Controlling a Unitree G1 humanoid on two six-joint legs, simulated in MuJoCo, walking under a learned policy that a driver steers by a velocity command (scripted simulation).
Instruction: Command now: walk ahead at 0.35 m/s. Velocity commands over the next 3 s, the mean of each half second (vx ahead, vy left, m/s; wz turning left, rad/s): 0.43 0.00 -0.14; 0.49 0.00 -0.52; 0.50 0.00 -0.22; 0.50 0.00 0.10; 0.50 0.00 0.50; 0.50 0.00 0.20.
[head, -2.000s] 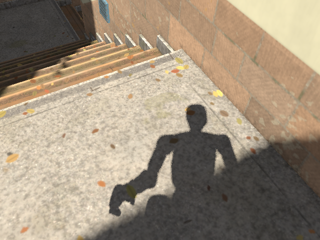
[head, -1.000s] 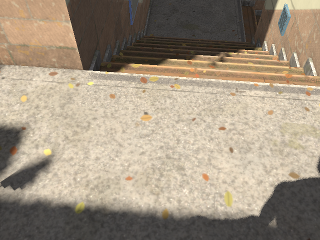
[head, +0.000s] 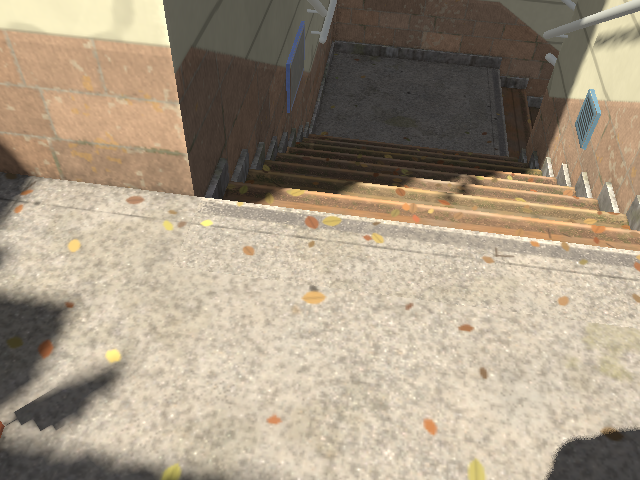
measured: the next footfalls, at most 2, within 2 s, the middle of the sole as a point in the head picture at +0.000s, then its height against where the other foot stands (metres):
right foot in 0.50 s outside the picture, level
left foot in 1.04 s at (324, 393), level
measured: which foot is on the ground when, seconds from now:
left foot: down 0.00-0.50, up 0.52-1.00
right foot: down 0.00-0.02, up 0.04-0.48, down 0.50-1.00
